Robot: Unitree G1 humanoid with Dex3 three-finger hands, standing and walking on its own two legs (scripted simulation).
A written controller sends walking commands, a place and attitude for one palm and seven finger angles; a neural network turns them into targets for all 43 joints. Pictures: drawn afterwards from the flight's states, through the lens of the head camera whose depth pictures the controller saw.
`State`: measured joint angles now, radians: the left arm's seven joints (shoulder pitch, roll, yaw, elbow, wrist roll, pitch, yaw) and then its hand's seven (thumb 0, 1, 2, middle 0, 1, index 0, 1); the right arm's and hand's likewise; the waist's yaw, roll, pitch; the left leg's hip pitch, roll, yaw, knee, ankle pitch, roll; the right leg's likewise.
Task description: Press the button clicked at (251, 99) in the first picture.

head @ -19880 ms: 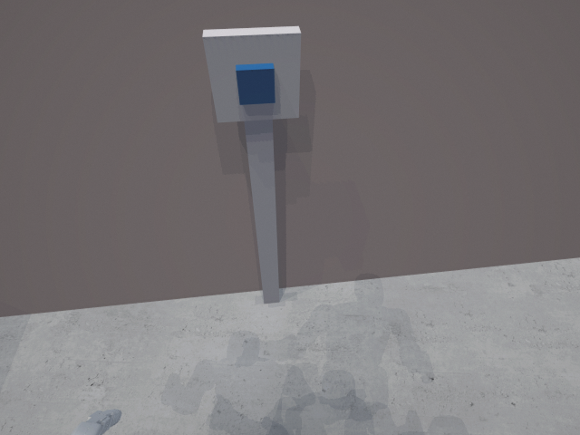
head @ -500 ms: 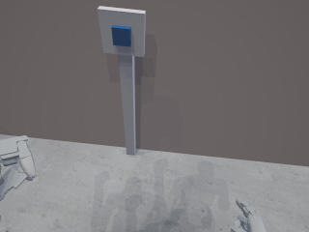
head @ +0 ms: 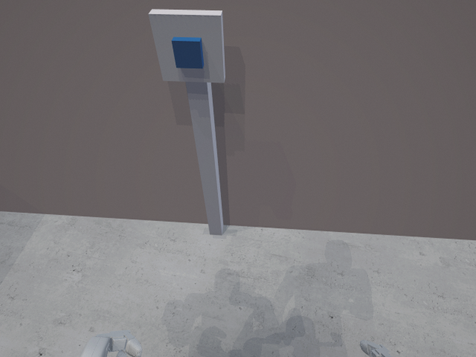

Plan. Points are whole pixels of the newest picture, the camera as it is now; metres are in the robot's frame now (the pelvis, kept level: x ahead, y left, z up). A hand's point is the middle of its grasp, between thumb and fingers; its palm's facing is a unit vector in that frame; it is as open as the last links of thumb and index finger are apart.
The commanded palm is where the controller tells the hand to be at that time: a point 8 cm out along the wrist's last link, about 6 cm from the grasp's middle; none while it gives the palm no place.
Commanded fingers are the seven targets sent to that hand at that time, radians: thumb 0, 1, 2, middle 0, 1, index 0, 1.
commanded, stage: let the arm hang, fingers relaxed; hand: left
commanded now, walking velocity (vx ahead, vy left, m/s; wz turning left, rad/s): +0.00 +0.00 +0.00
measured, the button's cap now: (188, 52) +0.74 +0.15 +0.16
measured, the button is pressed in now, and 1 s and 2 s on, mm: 0 0 0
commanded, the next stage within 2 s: stand and wait in 0.88 s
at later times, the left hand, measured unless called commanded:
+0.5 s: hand out of the picture -0.06 +0.19 -0.16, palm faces +0.04 -0.97 -0.22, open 6.7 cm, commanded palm none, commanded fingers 0.00 0.90 0.90 -0.20 -0.30 -0.20 -0.30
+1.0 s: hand out of the picture -0.02 +0.16 -0.16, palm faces +0.04 -0.99 -0.16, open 7.4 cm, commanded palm none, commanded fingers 0.00 0.90 0.90 -0.20 -0.30 -0.20 -0.30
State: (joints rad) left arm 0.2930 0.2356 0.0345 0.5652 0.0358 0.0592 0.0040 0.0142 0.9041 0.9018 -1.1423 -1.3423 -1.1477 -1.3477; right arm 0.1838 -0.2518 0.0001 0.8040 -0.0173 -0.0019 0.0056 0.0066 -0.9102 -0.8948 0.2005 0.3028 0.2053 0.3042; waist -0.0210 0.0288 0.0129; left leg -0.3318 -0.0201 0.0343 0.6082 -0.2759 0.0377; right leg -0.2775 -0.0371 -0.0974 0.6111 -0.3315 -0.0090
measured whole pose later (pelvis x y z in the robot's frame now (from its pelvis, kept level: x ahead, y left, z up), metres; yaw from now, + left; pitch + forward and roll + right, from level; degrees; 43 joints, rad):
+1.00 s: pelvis -0.01 +0.00 +0.01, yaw -1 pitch -1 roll +0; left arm 0.30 0.11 0.02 1.15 0.01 0.00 0.03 0.01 0.91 0.90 -0.20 -0.30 -0.20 -0.30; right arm 0.34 -0.11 -0.01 1.12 -0.01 0.01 -0.04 0.00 -0.91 -0.90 0.20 0.30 0.20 0.30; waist -0.01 0.01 0.04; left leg -0.23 -0.02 0.04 0.43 -0.18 0.04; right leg -0.17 -0.02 -0.09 0.43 -0.23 -0.01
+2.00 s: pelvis +0.03 -0.01 +0.02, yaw -1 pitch -1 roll +0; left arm 0.25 0.14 0.02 1.15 0.01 -0.01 0.03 0.01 0.91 0.90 -0.20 -0.30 -0.20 -0.30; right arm 0.26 -0.14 0.00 1.15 -0.01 0.00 -0.04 0.00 -0.91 -0.90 0.20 0.30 0.20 0.30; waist -0.01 0.01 0.05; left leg -0.15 0.00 0.04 0.39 -0.21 0.02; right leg -0.10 0.00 -0.09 0.37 -0.25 -0.02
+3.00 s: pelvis +0.03 -0.02 +0.02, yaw -1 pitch -2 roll +0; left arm 0.15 0.25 0.03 1.14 0.01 -0.02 0.01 0.01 0.90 0.90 -0.20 -0.30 -0.20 -0.30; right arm 0.16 -0.25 -0.01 1.14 -0.01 0.00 -0.03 0.00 -0.91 -0.89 0.20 0.30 0.20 0.30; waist -0.01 0.02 0.06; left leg -0.12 0.01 0.04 0.33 -0.18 0.00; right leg -0.07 0.01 -0.09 0.31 -0.22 -0.03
